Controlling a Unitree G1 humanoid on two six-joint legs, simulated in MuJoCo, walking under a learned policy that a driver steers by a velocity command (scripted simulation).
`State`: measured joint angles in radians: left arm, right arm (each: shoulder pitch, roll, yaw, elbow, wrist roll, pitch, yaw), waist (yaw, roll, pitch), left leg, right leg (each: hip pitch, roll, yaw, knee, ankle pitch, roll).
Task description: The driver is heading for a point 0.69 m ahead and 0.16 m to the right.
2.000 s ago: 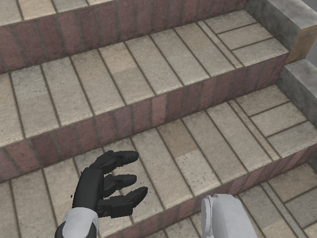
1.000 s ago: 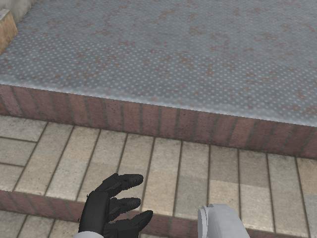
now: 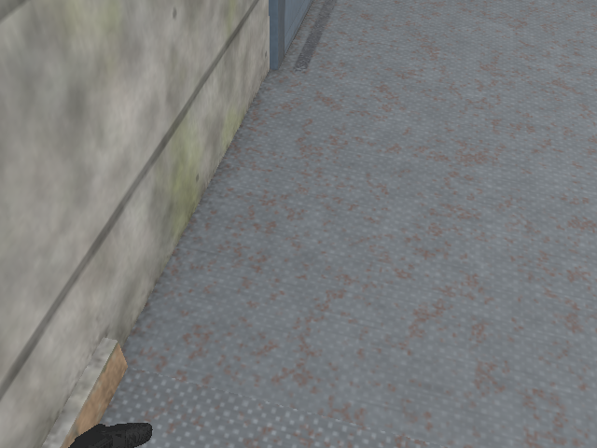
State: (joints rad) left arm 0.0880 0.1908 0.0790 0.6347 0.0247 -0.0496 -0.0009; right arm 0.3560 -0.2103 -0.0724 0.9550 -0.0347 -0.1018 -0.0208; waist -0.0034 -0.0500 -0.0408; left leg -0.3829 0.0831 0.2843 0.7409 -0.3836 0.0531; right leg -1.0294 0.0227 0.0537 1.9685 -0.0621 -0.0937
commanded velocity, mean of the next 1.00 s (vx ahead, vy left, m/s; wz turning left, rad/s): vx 0.46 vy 0.00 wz -0.53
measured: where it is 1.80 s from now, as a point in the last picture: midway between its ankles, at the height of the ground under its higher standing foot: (375, 353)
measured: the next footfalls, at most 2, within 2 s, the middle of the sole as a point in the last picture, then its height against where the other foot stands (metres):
right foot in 0.30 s outside the picture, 0.17 m higher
left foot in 0.86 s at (331, 325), level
